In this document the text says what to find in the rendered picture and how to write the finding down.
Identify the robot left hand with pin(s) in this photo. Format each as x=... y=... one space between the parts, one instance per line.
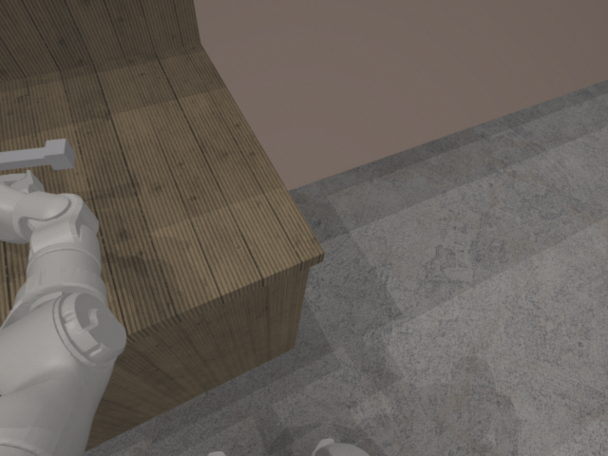
x=14 y=187

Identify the counter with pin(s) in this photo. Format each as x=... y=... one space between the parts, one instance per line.
x=205 y=255

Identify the left robot upper arm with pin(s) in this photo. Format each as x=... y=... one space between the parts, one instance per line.
x=55 y=364

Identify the robot left forearm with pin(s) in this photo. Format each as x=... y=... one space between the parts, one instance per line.
x=64 y=255

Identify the tap lever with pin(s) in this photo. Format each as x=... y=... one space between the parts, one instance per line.
x=58 y=153

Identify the right robot shin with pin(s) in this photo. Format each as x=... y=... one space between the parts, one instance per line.
x=323 y=443

